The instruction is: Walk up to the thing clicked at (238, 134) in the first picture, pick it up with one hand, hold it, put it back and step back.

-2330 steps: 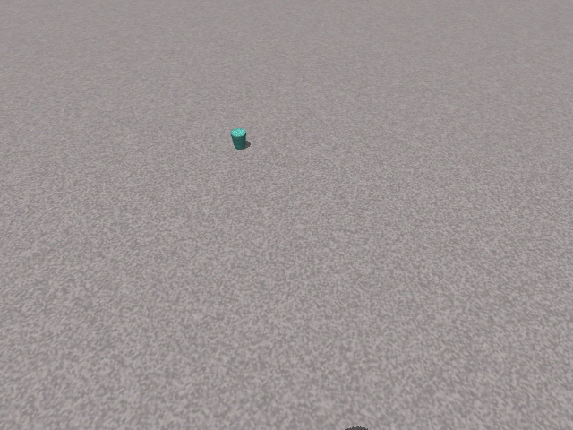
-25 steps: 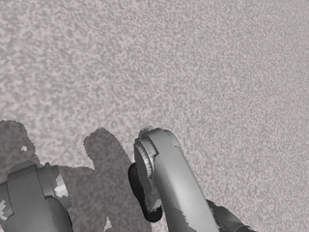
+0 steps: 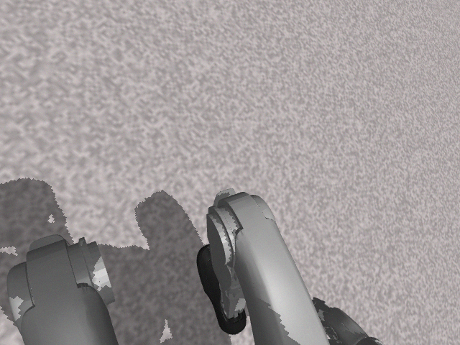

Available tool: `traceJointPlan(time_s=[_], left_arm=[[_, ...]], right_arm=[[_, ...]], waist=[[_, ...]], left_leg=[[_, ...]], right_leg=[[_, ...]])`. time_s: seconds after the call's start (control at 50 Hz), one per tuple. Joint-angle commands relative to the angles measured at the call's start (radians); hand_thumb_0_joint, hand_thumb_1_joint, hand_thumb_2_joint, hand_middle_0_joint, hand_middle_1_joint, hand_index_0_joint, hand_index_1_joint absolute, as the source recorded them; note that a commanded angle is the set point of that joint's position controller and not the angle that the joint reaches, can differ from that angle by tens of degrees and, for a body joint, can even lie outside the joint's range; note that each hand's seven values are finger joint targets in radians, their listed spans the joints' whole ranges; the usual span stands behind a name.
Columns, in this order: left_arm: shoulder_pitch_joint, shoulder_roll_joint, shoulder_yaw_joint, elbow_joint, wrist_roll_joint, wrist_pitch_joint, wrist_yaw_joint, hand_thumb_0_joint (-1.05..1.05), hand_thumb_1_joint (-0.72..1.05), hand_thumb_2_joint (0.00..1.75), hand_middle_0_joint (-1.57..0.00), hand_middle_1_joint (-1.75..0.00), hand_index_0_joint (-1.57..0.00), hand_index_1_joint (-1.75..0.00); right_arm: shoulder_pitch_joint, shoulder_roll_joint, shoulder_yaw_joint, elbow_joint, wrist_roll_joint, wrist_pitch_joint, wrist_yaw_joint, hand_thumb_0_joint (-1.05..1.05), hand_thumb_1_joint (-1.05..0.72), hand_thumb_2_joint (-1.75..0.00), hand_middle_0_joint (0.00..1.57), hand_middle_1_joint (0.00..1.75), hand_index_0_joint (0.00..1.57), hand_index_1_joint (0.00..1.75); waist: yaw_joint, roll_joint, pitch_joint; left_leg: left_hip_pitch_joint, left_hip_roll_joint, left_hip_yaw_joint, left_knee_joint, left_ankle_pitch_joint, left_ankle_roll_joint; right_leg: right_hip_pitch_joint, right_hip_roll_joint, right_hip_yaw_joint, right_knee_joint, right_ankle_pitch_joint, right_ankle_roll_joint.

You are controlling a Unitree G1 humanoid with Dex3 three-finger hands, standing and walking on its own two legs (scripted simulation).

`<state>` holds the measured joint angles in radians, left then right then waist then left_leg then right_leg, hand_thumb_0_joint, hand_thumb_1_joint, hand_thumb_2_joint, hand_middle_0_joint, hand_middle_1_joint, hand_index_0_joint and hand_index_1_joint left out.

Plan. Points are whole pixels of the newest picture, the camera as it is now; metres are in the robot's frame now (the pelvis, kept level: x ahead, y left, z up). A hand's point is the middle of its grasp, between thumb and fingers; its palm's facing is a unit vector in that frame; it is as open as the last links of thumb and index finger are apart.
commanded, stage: withdraw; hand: left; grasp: from above
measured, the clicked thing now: out of the picture +0.44 +0.35 -0.26
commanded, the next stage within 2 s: home in 0.70 s
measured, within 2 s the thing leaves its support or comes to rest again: neither
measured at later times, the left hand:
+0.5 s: hand out of the picture +0.42 +0.36 -0.04, palm faces -0.50 -0.13 -0.85, open 14.2 cm
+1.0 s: hand out of the picture +0.45 +0.36 -0.11, palm faces -0.33 -0.11 -0.94, open 13.4 cm
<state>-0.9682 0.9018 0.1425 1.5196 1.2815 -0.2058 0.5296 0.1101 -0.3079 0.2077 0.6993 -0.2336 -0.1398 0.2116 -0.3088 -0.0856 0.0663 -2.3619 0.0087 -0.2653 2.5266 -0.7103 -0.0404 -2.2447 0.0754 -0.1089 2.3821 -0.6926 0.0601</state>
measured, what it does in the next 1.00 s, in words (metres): stands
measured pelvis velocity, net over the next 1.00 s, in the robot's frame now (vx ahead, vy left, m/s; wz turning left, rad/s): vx -0.01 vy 0.00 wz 0.07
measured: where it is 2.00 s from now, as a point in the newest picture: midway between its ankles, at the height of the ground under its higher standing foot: (169, 332)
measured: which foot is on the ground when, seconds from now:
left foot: down 0.00-1.00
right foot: down 0.00-1.00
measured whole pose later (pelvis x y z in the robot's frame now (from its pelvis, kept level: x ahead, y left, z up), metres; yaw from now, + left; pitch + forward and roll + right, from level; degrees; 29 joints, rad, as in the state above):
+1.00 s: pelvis -0.01 +0.00 +0.03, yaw +4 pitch +34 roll -10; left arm -1.01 0.83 0.12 1.35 1.22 -0.16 0.34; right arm 0.20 -0.24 0.12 0.70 -0.14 -0.01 0.12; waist -0.26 0.00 -0.03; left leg -2.36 0.00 -0.17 2.39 -0.64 -0.01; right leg -2.24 0.04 -0.04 2.30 -0.66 0.06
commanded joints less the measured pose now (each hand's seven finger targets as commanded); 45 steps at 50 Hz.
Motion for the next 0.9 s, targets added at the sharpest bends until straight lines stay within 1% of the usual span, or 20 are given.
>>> traceJointPlan(time_s=[0.0,0.04,0.1,0.16,0.18,0.24,0.26,0.28,0.3,0.38,0.44,0.5,0.52,0.58,0.6,0.74,0.8,0.82,0.84,0.88], left_arm=[[-0.282,0.256,0.043,-0.305,-0.044,0.049,0.011,0.0,-0.57,1.01,-0.06,-1.02,-0.06,-1.02],[-0.261,0.236,0.036,-0.36,-0.066,0.08,-0.029,0.0,-0.57,1.01,-0.07,-1.01,-0.06,-1.02],[-0.321,0.19,-0.004,-0.444,-0.093,0.117,-0.116,0.0,-0.59,1.02,-0.07,-1.01,-0.05,-1.02],[-0.307,0.134,-0.048,-0.459,-0.125,0.141,-0.216,0.0,-0.59,1.03,-0.07,-1.01,-0.05,-1.03],[-0.3,0.124,-0.058,-0.455,-0.14,0.145,-0.25,0.0,-0.59,1.03,-0.07,-1.01,-0.05,-1.03],[-0.261,0.044,-0.117,-0.412,-0.164,0.139,-0.363,0.0,-0.58,1.03,-0.08,-1.0,-0.06,-1.02],[-0.236,0.041,-0.128,-0.4,-0.168,0.133,-0.393,0.0,-0.58,1.04,-0.08,-1.01,-0.06,-1.03],[-0.192,0.08,-0.095,-0.365,-0.172,0.13,-0.41,0.0,-0.57,1.03,-0.08,-1.0,-0.07,-1.02],[-0.234,0.052,-0.126,-0.43,-0.181,0.112,-0.431,0.0,-0.56,1.02,-0.09,-0.99,-0.07,-1.01],[-0.246,0.093,-0.108,-0.438,-0.19,0.051,-0.47,0.0,-0.57,1.03,-0.08,-0.99,-0.07,-1.01],[-0.278,0.125,-0.092,-0.434,-0.168,-0.009,-0.445,0.0,-0.57,1.02,-0.08,-0.99,-0.07,-1.01],[-0.292,0.097,-0.109,-0.367,-0.13,-0.051,-0.384,0.0,-0.57,1.02,-0.08,-0.99,-0.06,-1.01],[-0.31,0.112,-0.098,-0.365,-0.118,-0.062,-0.357,0.0,-0.56,1.02,-0.08,-0.99,-0.07,-1.01],[-0.392,0.118,-0.106,-0.313,-0.071,-0.08,-0.285,0.0,-0.56,1.02,-0.08,-1.0,-0.07,-1.01],[-0.412,0.119,-0.111,-0.301,-0.059,-0.084,-0.264,0.0,-0.56,1.02,-0.08,-1.0,-0.07,-1.01],[-0.524,0.261,-0.017,-0.229,0.016,-0.07,-0.122,0.0,-0.54,0.99,-0.08,-1.0,-0.08,-1.0],[-0.522,0.266,-0.002,-0.216,0.016,-0.037,-0.095,0.0,-0.43,0.89,-0.18,-0.91,-0.19,-0.91],[-0.476,0.267,0.005,-0.203,0.011,-0.021,-0.094,0.0,-0.35,0.92,-0.25,-0.83,-0.22,-0.83],[-0.478,0.262,0.012,-0.249,-0.006,-0.006,-0.095,0.0,-0.43,0.92,-0.17,-0.91,-0.15,-0.91],[-0.412,0.253,0.019,-0.287,-0.032,0.028,-0.114,0.0,-0.27,0.87,-0.24,-0.75,-0.21,-0.75]], right_arm=[[0.187,-0.283,-0.148,-0.001,0.037,0.016,0.001,0.0,-0.91,-0.91,0.2,0.3,0.2,0.3],[0.194,-0.273,-0.173,0.005,0.058,0.029,0.004,0.0,-0.92,-0.91,0.2,0.3,0.2,0.3],[0.223,-0.258,-0.207,-0.002,0.096,0.066,-0.002,0.0,-0.92,-0.91,0.2,0.3,0.2,0.3],[0.26,-0.241,-0.23,0.001,0.116,0.101,-0.014,0.0,-0.92,-0.91,0.2,0.3,0.2,0.3],[0.262,-0.238,-0.237,0.002,0.129,0.111,-0.023,0.0,-0.92,-0.91,0.2,0.3,0.2,0.3],[0.263,-0.233,-0.239,-0.027,0.146,0.14,-0.05,0.0,-0.92,-0.91,0.2,0.3,0.2,0.3],[0.256,-0.227,-0.236,-0.047,0.149,0.147,-0.06,0.0,-0.92,-0.91,0.2,0.3,0.2,0.3],[0.251,-0.24,-0.239,-0.058,0.153,0.155,-0.073,0.0,-0.92,-0.91,0.2,0.3,0.2,0.3],[0.246,-0.222,-0.229,-0.073,0.156,0.159,-0.079,0.0,-0.91,-0.91,0.2,0.3,0.2,0.3],[0.237,-0.208,-0.208,-0.08,0.159,0.17,-0.112,0.0,-0.91,-0.91,0.2,0.3,0.2,0.3],[0.228,-0.206,-0.193,-0.083,0.153,0.17,-0.127,0.0,-0.91,-0.91,0.2,0.3,0.2,0.3],[0.229,-0.202,-0.179,-0.065,0.142,0.17,-0.128,0.0,-0.91,-0.91,0.2,0.3,0.2,0.3],[0.222,-0.209,-0.177,-0.06,0.137,0.169,-0.127,0.0,-0.91,-0.91,0.2,0.3,0.2,0.3],[0.234,-0.223,-0.168,-0.042,0.119,0.167,-0.12,0.0,-0.91,-0.9,0.2,0.3,0.2,0.3],[0.227,-0.223,-0.168,-0.041,0.114,0.166,-0.12,0.0,-0.91,-0.9,0.2,0.3,0.2,0.3],[0.232,-0.252,-0.151,-0.026,0.076,0.14,-0.116,0.0,-0.91,-0.9,0.2,0.3,0.2,0.3],[0.236,-0.246,-0.154,-0.022,0.066,0.122,-0.114,0.0,-0.88,-0.89,0.2,0.3,0.2,0.3],[0.238,-0.244,-0.159,-0.023,0.068,0.114,-0.112,0.0,-0.88,-0.89,0.2,0.3,0.2,0.3],[0.246,-0.24,-0.161,-0.024,0.067,0.11,-0.11,0.0,-0.9,-0.9,0.2,0.3,0.2,0.3],[0.256,-0.237,-0.179,-0.032,0.081,0.105,-0.104,0.0,-0.88,-0.89,0.2,0.3,0.2,0.3]], waist=[[0.054,0.62,-0.831],[0.082,0.606,-0.85],[0.07,0.545,-0.867],[0.064,0.463,-0.866],[0.074,0.431,-0.838],[0.051,0.331,-0.732],[0.052,0.291,-0.707],[0.064,0.225,-0.68],[0.062,0.239,-0.688],[0.083,0.211,-0.666],[0.092,0.253,-0.689],[0.075,0.296,-0.68],[0.085,0.318,-0.694],[0.044,0.362,-0.698],[0.046,0.37,-0.711],[0.043,0.495,-0.791],[0.035,0.519,-0.791],[0.045,0.522,-0.803],[0.058,0.539,-0.846],[0.079,0.556,-0.914]], left_leg=[[0.628,0.015,0.17,-0.31,0.279,0.033],[0.629,0.011,0.185,-0.338,0.277,0.038],[0.628,0.008,0.19,-0.382,0.237,0.051],[0.628,0.003,0.198,-0.418,0.226,0.058],[0.633,0.002,0.195,-0.436,0.218,0.059],[0.57,-0.005,0.188,-0.465,0.175,0.067],[0.541,-0.004,0.196,-0.468,0.166,0.073],[0.513,-0.007,0.199,-0.469,0.143,0.079],[0.503,-0.012,0.21,-0.481,0.144,0.079],[0.514,-0.013,0.217,-0.492,0.144,0.077],[0.543,-0.012,0.218,-0.486,0.148,0.073],[0.578,-0.007,0.212,-0.494,0.153,0.067],[0.591,-0.006,0.208,-0.494,0.151,0.063],[0.611,-0.007,0.205,-0.466,0.164,0.06],[0.612,-0.007,0.201,-0.461,0.151,0.057],[0.658,-0.012,0.2,-0.422,0.148,0.047],[0.648,-0.011,0.2,-0.421,0.114,0.047],[0.651,-0.012,0.208,-0.413,0.123,0.049],[0.661,-0.013,0.21,-0.42,0.133,0.049],[0.696,-0.012,0.212,-0.438,0.161,0.049]], right_leg=[[0.323,0.016,-0.111,-0.197,0.314,-0.095],[0.322,0.009,-0.093,-0.22,0.309,-0.096],[0.349,0.01,-0.072,-0.285,0.277,-0.095],[0.411,0.007,-0.051,-0.338,0.26,-0.094],[0.399,0.004,-0.049,-0.353,0.247,-0.095],[0.389,-0.003,-0.042,-0.399,0.2,-0.102],[0.42,-0.002,-0.035,-0.416,0.191,-0.099],[0.427,-0.005,-0.028,-0.439,0.164,-0.099],[0.458,-0.009,-0.02,-0.45,0.163,-0.098],[0.458,-0.016,-0.008,-0.465,0.147,-0.099],[0.425,-0.019,-0.01,-0.449,0.151,-0.099],[0.396,-0.017,-0.022,-0.422,0.17,-0.096],[0.374,-0.017,-0.028,-0.406,0.165,-0.099],[0.337,-0.017,-0.042,-0.378,0.183,-0.099],[0.314,-0.012,-0.046,-0.367,0.167,-0.101],[0.267,-0.022,-0.068,-0.298,0.165,-0.097],[0.24,-0.021,-0.071,-0.29,0.141,-0.1],[0.251,-0.022,-0.067,-0.293,0.147,-0.099],[0.27,-0.023,-0.064,-0.294,0.159,-0.101],[0.308,-0.022,-0.06,-0.303,0.184,-0.103]])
